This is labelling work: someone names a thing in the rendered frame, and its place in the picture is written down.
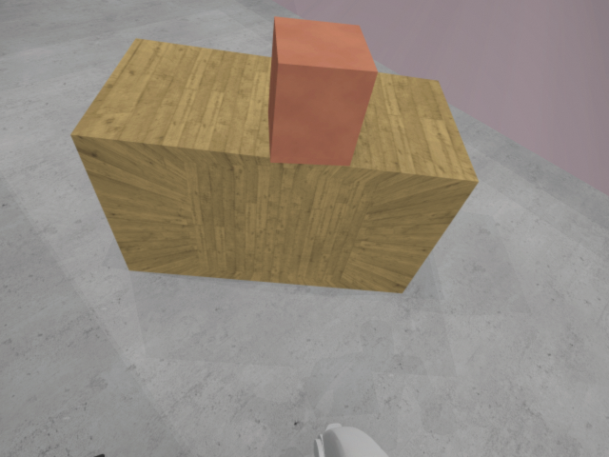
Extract carton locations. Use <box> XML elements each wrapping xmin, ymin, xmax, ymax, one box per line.
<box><xmin>268</xmin><ymin>16</ymin><xmax>378</xmax><ymax>166</ymax></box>

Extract pedestal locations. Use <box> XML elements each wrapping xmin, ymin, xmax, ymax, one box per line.
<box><xmin>70</xmin><ymin>38</ymin><xmax>479</xmax><ymax>293</ymax></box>

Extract robot right thigh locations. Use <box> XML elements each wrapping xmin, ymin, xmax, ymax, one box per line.
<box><xmin>314</xmin><ymin>427</ymin><xmax>388</xmax><ymax>457</ymax></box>

